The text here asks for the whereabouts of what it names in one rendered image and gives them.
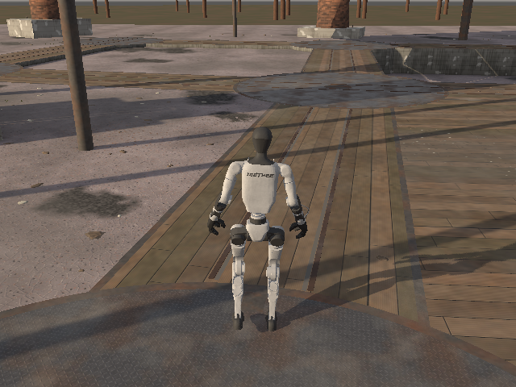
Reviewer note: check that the right robot hand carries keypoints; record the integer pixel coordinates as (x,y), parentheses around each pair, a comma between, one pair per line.
(297,227)

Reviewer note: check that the left robot hand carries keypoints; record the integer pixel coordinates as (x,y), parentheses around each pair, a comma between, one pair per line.
(211,223)

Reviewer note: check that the robot head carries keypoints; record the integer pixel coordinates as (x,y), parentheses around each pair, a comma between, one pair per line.
(261,138)

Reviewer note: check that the robot left upper arm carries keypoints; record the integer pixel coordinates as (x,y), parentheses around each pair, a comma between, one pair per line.
(230,180)

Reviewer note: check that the robot left forearm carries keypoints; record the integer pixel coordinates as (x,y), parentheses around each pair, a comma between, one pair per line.
(218,209)

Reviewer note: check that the robot right forearm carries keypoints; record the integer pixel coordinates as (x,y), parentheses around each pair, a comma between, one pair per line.
(298,213)

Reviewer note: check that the robot right thigh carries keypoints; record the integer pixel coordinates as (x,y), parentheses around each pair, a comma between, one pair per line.
(276,238)

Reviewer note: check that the robot right upper arm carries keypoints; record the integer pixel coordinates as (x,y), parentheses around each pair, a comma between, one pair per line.
(289,184)

